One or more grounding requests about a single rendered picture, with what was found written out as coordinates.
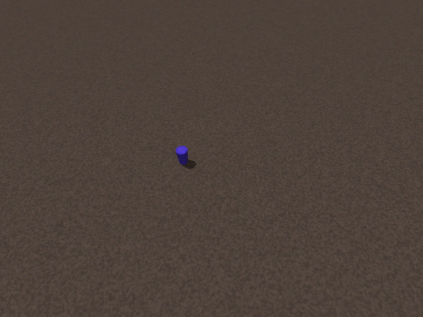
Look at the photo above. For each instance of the cup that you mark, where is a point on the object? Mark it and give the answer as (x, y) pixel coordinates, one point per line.
(182, 154)

